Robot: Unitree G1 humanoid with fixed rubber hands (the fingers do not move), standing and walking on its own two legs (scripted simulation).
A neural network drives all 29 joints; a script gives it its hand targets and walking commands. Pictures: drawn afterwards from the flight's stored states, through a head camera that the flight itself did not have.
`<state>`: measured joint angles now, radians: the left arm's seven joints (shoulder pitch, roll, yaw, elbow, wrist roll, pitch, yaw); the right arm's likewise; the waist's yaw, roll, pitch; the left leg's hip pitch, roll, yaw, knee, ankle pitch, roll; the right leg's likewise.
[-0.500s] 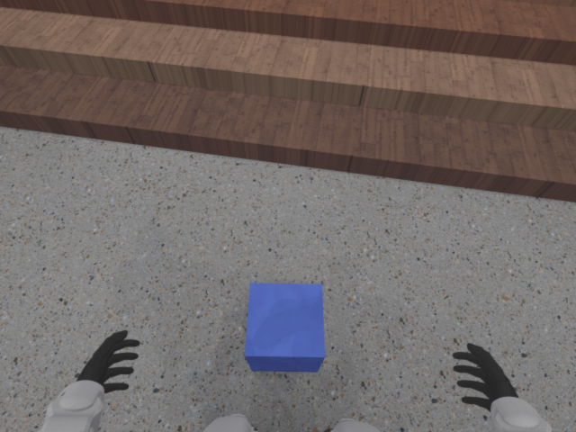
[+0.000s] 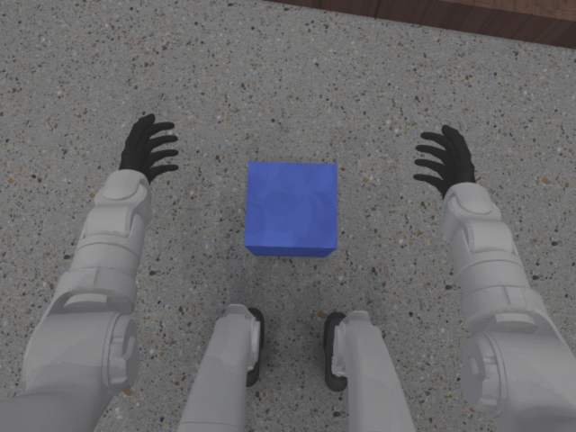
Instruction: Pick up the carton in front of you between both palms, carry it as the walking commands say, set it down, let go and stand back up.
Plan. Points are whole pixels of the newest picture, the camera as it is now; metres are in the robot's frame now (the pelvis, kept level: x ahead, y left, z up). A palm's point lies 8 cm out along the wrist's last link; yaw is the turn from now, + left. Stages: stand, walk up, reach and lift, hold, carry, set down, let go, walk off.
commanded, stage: reach and lift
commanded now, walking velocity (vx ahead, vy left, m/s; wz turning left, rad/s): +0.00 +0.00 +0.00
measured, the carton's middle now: (291, 214) +0.48 +0.02 -0.54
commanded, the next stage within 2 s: none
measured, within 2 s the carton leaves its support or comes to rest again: leaves its support in 1.92 s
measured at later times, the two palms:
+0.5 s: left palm (191, 175) +0.48 +0.21 -0.25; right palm (398, 182) +0.49 -0.17 -0.25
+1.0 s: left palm (216, 204) +0.47 +0.20 -0.44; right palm (370, 207) +0.49 -0.17 -0.44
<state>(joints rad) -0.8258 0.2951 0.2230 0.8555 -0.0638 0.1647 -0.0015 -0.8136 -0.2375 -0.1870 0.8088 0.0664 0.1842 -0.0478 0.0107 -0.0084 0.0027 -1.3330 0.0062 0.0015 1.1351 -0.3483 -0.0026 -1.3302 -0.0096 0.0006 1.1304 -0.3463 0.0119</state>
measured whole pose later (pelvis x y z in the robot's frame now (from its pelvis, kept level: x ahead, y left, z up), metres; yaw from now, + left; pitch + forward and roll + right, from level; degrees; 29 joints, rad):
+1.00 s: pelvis -0.05 +0.00 -0.27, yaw +0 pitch +39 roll +0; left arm -1.36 0.37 0.11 1.14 -0.22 0.03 0.09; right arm -1.36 -0.32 -0.08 1.11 0.23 0.04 -0.13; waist 0.02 -0.01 0.27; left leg -2.29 0.00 -0.02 2.10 -0.50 -0.02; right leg -2.28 0.02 0.01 2.09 -0.50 0.02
